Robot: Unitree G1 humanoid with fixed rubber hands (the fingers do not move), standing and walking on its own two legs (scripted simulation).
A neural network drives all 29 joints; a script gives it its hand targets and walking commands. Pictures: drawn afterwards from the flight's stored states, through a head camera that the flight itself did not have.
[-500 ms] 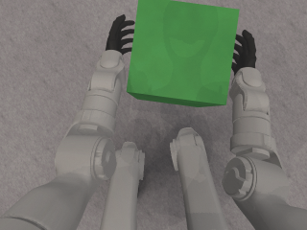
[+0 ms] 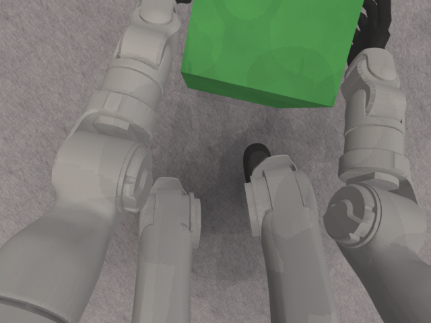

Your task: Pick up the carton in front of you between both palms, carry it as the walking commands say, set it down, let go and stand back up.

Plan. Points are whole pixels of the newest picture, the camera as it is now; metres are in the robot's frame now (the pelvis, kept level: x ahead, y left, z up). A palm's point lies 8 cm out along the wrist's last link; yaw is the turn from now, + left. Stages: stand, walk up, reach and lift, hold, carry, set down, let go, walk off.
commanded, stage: set down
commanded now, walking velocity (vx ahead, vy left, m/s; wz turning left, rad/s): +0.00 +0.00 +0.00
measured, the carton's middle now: (256, 36) +0.50 -0.15 -0.25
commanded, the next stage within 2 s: none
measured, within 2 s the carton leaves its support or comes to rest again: rests again in 0.86 s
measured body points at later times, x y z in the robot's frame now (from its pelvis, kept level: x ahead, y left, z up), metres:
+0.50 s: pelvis +0.00 +0.01 -0.01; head +0.37 -0.03 +0.24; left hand +0.57 +0.00 -0.20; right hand +0.46 -0.29 -0.20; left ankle +0.08 +0.11 -0.38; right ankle +0.14 -0.15 -0.38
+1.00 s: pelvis +0.00 +0.01 -0.03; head +0.36 -0.03 +0.23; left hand +0.56 +0.00 -0.21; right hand +0.45 -0.29 -0.21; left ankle +0.08 +0.11 -0.38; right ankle +0.14 -0.15 -0.38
